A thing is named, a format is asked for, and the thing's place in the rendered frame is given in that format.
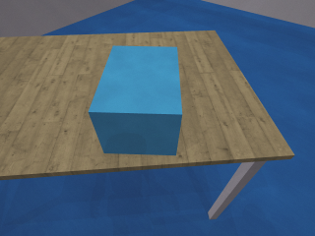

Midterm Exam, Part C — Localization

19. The carton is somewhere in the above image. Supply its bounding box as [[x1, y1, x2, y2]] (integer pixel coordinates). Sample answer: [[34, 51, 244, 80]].
[[89, 45, 182, 155]]

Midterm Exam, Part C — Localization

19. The table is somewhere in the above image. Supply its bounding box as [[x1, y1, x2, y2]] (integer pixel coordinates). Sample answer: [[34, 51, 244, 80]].
[[0, 30, 295, 220]]

